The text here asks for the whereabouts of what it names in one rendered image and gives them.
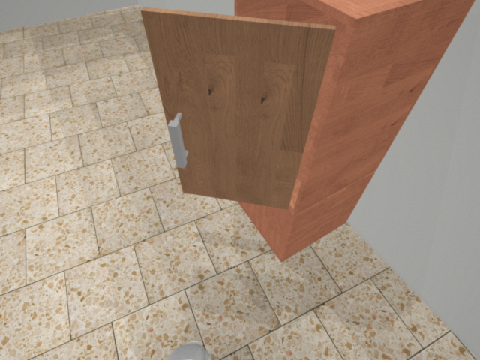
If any cupboard door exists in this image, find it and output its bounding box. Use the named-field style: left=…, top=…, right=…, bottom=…
left=141, top=7, right=336, bottom=210

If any robot left thigh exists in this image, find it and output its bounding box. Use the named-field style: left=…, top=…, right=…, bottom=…
left=167, top=344, right=212, bottom=360

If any handle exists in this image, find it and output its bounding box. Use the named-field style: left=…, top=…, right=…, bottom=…
left=168, top=112, right=188, bottom=169

